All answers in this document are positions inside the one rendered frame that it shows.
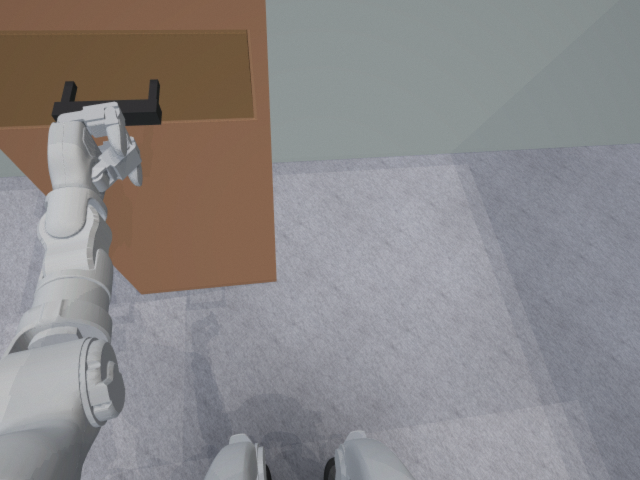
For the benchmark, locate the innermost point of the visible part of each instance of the left robot forearm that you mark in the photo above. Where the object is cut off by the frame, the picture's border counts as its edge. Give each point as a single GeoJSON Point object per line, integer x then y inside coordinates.
{"type": "Point", "coordinates": [74, 289]}

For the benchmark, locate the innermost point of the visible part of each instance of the right robot shin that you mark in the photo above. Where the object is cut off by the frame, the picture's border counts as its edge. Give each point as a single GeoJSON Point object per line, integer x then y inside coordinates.
{"type": "Point", "coordinates": [354, 435]}

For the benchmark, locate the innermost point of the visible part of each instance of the robot left hand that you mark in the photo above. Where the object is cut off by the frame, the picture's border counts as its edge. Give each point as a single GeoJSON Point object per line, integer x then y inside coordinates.
{"type": "Point", "coordinates": [75, 160]}

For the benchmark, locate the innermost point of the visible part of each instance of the left robot thigh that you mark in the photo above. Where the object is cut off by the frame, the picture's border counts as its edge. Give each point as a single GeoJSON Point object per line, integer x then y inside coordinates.
{"type": "Point", "coordinates": [239, 461]}

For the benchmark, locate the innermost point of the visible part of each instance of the left robot upper arm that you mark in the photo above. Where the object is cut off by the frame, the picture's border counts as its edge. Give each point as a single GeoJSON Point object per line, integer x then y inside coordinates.
{"type": "Point", "coordinates": [53, 401]}

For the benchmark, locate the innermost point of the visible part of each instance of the handle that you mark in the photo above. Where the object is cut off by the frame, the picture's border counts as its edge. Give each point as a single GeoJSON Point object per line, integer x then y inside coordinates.
{"type": "Point", "coordinates": [135, 112]}

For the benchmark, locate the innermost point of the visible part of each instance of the drawer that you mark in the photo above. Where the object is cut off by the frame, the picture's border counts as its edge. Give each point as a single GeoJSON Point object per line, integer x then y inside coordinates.
{"type": "Point", "coordinates": [203, 74]}

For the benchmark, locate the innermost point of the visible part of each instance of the cabinet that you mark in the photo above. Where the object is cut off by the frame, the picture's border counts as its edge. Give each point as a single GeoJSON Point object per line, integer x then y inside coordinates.
{"type": "Point", "coordinates": [204, 214]}

